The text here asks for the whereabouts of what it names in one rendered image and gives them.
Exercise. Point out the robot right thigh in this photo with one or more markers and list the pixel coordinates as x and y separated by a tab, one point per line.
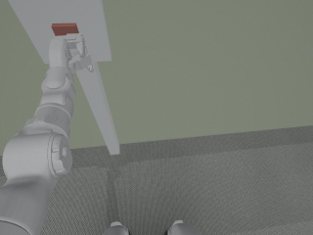
183	229

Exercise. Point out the left robot forearm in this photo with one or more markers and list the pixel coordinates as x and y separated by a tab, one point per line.
55	110

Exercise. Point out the panel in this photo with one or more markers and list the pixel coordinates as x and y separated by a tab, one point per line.
37	17

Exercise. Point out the button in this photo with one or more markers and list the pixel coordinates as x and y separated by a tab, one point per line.
61	29

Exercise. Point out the robot left upper arm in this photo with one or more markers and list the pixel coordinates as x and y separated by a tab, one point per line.
33	164

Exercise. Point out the robot right shin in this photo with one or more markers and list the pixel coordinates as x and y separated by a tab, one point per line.
177	221

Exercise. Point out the robot left hand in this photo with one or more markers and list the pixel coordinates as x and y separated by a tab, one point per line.
59	55

